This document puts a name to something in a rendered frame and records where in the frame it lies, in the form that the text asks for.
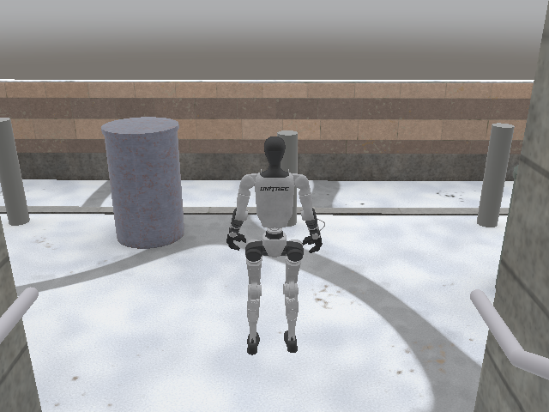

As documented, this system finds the robot left hand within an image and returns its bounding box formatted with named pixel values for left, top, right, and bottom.
left=226, top=233, right=246, bottom=251

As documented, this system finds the right robot forearm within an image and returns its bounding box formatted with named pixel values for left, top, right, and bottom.
left=305, top=208, right=321, bottom=239

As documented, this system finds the robot right shin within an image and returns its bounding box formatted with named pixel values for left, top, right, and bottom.
left=285, top=283, right=299, bottom=341

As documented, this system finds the robot left upper arm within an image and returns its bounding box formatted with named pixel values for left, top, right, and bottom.
left=234, top=173, right=256, bottom=221

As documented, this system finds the robot right hand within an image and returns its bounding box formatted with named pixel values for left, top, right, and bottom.
left=302, top=236, right=323, bottom=253

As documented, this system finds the robot left foot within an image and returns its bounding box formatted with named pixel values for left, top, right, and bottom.
left=247, top=333, right=260, bottom=355

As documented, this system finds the left robot forearm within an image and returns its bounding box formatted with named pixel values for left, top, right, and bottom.
left=228, top=208, right=243, bottom=238

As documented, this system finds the robot right upper arm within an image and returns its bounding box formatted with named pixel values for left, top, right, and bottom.
left=293, top=173, right=315, bottom=221

